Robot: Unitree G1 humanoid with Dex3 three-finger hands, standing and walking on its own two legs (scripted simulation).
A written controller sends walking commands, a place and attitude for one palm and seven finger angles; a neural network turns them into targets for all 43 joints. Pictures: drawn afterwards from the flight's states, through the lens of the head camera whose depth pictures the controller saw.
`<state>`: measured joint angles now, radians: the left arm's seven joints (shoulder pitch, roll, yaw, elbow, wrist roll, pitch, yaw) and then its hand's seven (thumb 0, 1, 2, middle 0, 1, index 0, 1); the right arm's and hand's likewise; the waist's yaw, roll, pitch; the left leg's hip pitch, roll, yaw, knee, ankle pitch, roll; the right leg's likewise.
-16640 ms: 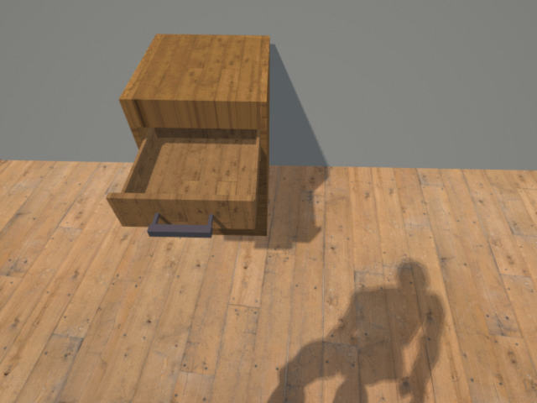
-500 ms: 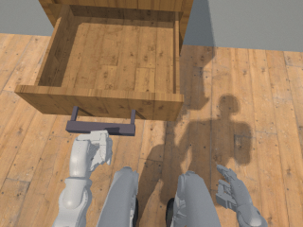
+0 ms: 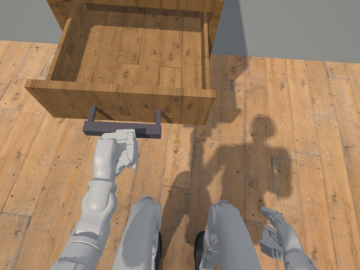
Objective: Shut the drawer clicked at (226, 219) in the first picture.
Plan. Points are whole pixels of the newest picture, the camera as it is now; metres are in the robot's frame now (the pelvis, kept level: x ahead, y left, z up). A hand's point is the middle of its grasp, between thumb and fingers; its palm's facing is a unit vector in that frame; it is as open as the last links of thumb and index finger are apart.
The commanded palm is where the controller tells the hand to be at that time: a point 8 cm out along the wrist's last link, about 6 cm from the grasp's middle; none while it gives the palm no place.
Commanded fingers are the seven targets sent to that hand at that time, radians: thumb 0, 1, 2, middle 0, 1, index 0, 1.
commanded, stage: push the drawer shut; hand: left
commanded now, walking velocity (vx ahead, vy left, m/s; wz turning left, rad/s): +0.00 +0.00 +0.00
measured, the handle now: (124, 121) +0.43 +0.15 -0.01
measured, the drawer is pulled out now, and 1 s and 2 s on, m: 0.26 0.12 0.00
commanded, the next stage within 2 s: none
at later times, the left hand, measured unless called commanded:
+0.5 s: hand (142, 120) +0.43 +0.11 +0.00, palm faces +0.01 -1.00 -0.05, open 3.0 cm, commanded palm +0.42 +0.15 +0.00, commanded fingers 0.00 0.90 0.90 -1.40 -1.60 -1.40 -1.60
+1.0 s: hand (143, 99) +0.48 +0.12 +0.00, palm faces +0.03 -1.00 -0.05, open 3.0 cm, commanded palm +0.48 +0.15 +0.00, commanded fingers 0.00 0.90 0.90 -1.40 -1.60 -1.40 -1.60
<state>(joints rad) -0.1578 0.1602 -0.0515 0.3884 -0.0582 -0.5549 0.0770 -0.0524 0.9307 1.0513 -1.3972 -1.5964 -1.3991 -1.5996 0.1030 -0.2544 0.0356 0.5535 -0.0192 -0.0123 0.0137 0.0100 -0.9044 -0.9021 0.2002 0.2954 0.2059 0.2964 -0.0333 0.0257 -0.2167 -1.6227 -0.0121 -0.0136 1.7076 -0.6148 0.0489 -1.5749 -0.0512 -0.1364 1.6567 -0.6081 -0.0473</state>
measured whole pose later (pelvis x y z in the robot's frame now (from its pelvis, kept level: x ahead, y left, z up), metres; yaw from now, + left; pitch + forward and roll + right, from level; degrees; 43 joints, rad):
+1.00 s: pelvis +0.01 +0.00 -0.01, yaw -1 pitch +34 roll -4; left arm -0.71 0.25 0.19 0.92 -0.03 -0.63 0.06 -0.05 0.91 1.05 -1.40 -1.60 -1.40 -1.60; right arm 0.17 -0.26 0.03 0.61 -0.05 0.07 0.02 0.01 -0.90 -0.90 0.20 0.30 0.21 0.30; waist -0.12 0.04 -0.20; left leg -1.70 0.00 0.00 1.72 -0.62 0.05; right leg -1.66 -0.03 -0.12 1.67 -0.61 -0.05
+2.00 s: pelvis +0.00 +0.00 -0.03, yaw -5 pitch +39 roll -7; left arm -1.20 0.53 0.36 1.23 0.09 -0.49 0.04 -0.05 0.89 1.03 -1.40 -1.60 -1.40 -1.60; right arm 0.28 -0.25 0.09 0.60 -0.09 0.14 0.06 0.00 -0.90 -0.90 0.20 0.30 0.21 0.30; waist -0.26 0.05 -0.14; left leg -1.85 0.03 -0.03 1.79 -0.63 0.06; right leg -1.80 -0.01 -0.15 1.70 -0.58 -0.04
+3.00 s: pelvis +0.01 +0.01 -0.02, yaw -6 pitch +39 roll -7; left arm -1.06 0.48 0.37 1.07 0.04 -0.41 0.02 -0.01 0.89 0.93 -1.40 -1.60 -1.40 -1.60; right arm 0.31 -0.26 0.08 0.57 -0.08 0.13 0.08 0.00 -0.90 -0.90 0.20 0.30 0.21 0.30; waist -0.25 0.06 -0.14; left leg -1.81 0.04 -0.01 1.75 -0.63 0.07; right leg -1.77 0.01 -0.13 1.66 -0.58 -0.03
